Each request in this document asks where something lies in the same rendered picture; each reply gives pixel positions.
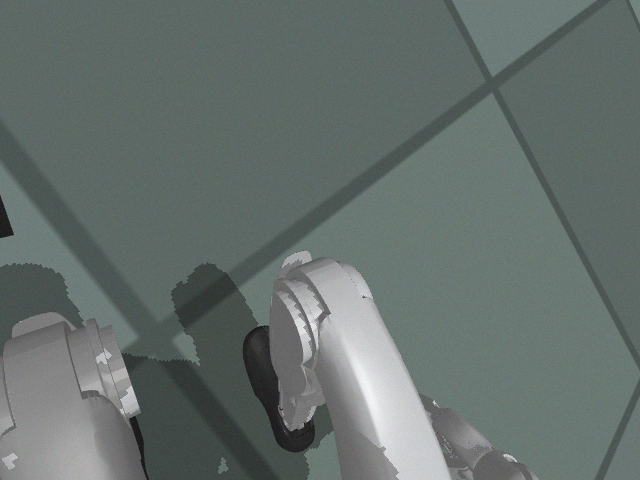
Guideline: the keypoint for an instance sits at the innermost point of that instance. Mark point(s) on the right robot arm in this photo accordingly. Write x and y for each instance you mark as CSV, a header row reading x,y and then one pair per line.
x,y
500,465

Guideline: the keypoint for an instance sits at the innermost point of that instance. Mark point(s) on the right robot foot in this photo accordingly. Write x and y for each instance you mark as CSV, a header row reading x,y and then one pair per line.
x,y
264,381

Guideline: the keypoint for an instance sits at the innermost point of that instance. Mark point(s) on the left robot foot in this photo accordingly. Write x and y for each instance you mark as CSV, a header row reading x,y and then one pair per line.
x,y
139,440

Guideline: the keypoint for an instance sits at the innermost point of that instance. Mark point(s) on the carton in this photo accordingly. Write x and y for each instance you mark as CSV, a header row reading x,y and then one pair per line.
x,y
5,227

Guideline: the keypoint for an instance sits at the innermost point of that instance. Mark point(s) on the right robot hand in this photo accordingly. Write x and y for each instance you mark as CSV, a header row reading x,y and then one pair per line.
x,y
458,436

